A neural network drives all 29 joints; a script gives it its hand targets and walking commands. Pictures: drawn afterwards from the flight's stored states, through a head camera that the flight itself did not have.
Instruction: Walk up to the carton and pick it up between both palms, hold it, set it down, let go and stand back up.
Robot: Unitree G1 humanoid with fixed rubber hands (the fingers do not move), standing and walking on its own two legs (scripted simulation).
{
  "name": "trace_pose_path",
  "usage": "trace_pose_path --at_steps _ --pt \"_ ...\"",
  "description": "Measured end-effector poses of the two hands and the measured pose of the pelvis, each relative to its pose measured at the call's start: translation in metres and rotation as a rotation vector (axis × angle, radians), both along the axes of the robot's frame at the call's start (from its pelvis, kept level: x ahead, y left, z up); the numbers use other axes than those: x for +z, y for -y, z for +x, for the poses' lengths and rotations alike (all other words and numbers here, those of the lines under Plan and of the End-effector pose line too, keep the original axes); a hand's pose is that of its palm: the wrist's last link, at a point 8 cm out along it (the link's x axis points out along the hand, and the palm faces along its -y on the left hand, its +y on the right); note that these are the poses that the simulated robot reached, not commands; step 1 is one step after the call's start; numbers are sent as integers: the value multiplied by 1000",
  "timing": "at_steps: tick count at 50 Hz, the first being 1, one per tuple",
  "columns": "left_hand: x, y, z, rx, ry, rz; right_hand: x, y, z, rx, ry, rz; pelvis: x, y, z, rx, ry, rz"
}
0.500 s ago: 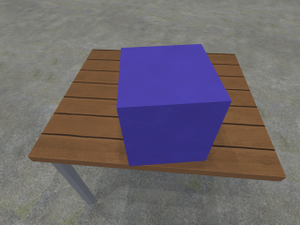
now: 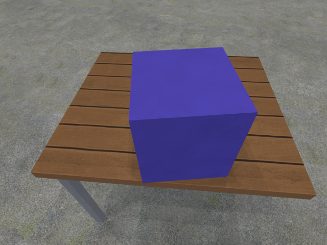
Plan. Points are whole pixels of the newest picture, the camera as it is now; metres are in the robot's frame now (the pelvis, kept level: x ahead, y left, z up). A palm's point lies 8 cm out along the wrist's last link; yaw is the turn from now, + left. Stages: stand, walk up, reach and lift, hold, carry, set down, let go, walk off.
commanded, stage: stand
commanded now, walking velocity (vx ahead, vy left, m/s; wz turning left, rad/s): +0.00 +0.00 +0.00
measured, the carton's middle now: (181, 116) +0.47 -0.04 +0.03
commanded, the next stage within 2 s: none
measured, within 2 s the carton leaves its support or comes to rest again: neither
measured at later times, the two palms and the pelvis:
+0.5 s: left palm out of the picture -0.02 +0.20 -0.15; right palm out of the picture -0.02 -0.19 -0.15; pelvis +0.01 +0.00 +0.00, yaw +0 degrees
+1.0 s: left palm out of the picture -0.02 +0.21 -0.15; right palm out of the picture -0.01 -0.19 -0.15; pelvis +0.02 +0.01 +0.00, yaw +0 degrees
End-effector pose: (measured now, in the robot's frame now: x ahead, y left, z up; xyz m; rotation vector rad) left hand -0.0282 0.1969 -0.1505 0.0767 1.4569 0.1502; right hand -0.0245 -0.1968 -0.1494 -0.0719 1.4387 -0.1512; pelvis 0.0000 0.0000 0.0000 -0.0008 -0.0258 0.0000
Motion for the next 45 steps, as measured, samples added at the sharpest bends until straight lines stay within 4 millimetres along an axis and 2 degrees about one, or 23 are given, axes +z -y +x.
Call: trace_pose_path --at_steps 9,16,32,45 --pt "-1 3 4 -3 -6 -12 2 4 3 -5 -10 -21 0 -1 5 -3 5 -2" --pt "-1 -1 6 1 -15 -2 1 -3 1 -6 -25 -4 0 -2 8 -5 2 0" --pt "-3 -6 4 8 -33 -3 3 -2 17 -2 5 -21 1 -5 15 -1 9 0" --pt "0 -9 5 13 -46 -1 1 -11 18 -3 -8 -6 1 -11 19 -3 3 0"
